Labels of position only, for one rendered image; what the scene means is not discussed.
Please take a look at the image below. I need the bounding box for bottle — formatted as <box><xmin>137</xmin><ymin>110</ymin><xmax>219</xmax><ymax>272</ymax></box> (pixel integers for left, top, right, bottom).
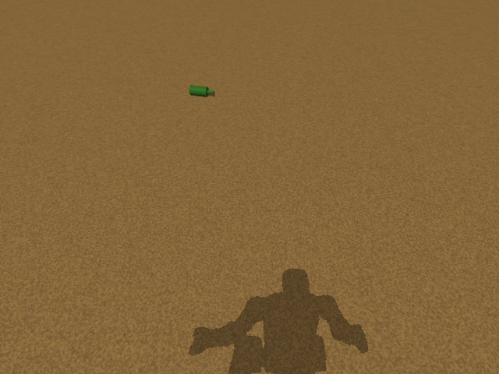
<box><xmin>189</xmin><ymin>86</ymin><xmax>214</xmax><ymax>97</ymax></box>

